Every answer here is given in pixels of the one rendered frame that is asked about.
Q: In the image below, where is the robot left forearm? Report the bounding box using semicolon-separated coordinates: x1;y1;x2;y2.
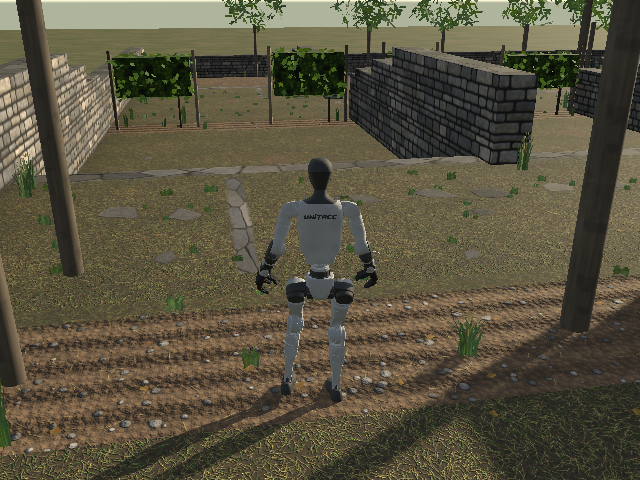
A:
259;240;279;277

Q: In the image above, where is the robot right upper arm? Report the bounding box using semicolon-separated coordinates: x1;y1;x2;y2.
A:
341;201;370;255

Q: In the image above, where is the robot right shin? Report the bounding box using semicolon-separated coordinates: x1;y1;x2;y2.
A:
329;326;346;389

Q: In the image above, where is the robot right forearm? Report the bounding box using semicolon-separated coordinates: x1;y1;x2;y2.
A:
359;239;376;273

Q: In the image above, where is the robot left hand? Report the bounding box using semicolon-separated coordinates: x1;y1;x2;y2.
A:
255;270;278;294

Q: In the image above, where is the robot right hand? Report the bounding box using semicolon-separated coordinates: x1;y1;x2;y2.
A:
355;270;379;288

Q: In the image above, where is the robot left upper arm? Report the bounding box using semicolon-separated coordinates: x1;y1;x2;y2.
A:
270;201;300;256

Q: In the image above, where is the robot right thigh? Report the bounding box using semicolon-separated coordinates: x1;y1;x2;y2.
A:
327;278;354;344

